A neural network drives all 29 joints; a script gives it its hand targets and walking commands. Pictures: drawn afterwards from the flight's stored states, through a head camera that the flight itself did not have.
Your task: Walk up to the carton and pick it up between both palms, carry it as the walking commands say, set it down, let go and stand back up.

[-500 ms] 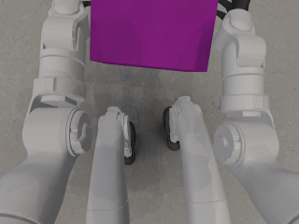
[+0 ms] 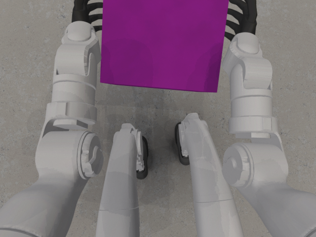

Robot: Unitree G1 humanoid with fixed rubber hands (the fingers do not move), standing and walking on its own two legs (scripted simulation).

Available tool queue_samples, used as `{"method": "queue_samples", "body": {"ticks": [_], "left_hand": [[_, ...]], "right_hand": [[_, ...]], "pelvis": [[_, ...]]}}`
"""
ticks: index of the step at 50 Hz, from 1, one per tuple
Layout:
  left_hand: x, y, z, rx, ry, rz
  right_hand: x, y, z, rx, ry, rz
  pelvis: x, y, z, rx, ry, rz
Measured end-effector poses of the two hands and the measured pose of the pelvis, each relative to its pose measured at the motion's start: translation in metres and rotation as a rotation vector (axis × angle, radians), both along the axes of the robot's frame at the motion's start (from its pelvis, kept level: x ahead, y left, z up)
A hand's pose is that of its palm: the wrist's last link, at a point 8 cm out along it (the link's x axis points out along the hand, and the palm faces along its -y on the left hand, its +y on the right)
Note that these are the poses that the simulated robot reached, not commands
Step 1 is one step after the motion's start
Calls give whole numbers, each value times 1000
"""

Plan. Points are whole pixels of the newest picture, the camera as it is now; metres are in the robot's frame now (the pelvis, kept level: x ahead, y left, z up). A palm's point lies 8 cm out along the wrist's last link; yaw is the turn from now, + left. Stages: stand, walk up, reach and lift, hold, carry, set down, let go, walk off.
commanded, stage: reach and lift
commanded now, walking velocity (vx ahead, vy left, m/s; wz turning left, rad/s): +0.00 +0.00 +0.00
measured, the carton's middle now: (162, 32) +0.54 -0.04 -0.11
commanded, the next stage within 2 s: none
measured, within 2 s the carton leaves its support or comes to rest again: neither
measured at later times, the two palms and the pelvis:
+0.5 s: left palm (62, 19) +0.51 +0.12 +0.04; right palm (256, 35) +0.45 -0.18 +0.03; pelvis +0.02 +0.00 +0.07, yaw +0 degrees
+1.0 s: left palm out of the picture +0.50 +0.13 +0.15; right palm out of the picture +0.44 -0.18 +0.14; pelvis +0.09 +0.00 +0.13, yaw +0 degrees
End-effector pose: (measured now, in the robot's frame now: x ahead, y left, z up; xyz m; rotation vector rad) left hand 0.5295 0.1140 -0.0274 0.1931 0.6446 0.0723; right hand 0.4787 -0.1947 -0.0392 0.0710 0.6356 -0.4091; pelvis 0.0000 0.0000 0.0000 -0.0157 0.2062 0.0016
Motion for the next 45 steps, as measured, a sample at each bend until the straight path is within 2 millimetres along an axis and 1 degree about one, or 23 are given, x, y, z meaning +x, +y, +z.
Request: {"method": "queue_samples", "body": {"ticks": [4, 11, 14, 17, 21, 25, 29, 32, 35, 39, 42, 45], "left_hand": [[0, -3, 12, 5, 6, 1], [-1, -2, 16, -22, 46, 1], [-5, 1, 17, -40, 49, 7], [-12, 4, 25, -62, 43, 24], [-19, 8, 45, -58, 36, 23], [-22, 9, 68, -43, 13, 13], [-26, 7, 86, -11, -3, -1], [-29, 3, 100, 0, 0, 1], [-35, 0, 114, 6, 22, 0], [-40, -2, 139, 1, 38, 1], [-40, 1, 158, -2, 43, 8], [-37, 7, 173, -5, 33, 9]], "right_hand": [[2, -3, 12, 3, 7, 3], [-1, -2, 24, -29, 49, 16], [-6, 0, 29, -54, 52, 25], [-14, 4, 36, -60, 45, 23], [-23, 8, 52, -45, 37, 15], [-29, 10, 69, -28, 17, -1], [-29, 8, 86, -4, 4, -10], [-31, 3, 97, -1, 9, 6], [-35, -1, 112, -2, 31, 13], [-39, -2, 140, 5, 44, 9], [-37, 0, 158, 21, 47, 8], [-35, 5, 170, 27, 37, 10]], "pelvis": [[1, -2, 10, 5, 15, -2], [11, -7, 29, 12, 21, -2], [12, -5, 40, 9, -26, 0], [14, -2, 49, 5, -49, 1], [16, 1, 61, 1, -71, 1], [15, 4, 68, -3, -76, 2], [16, 4, 73, -2, -63, 2], [21, 2, 78, 1, -46, 1], [30, -1, 86, 6, -14, 0], [51, -5, 99, 12, 50, -1], [65, -6, 109, 12, 80, -1], [75, -6, 118, 11, 82, -1]]}}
